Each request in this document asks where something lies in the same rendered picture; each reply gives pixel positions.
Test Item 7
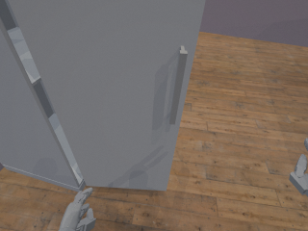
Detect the robot left hand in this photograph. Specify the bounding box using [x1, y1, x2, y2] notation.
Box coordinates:
[59, 187, 96, 231]

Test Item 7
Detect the robot right hand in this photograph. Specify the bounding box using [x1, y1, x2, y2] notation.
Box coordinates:
[289, 138, 308, 196]

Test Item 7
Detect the fridge door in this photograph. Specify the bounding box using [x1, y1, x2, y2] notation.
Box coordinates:
[8, 0, 206, 192]

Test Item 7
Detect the handle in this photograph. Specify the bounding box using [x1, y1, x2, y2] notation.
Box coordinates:
[169, 45, 188, 125]

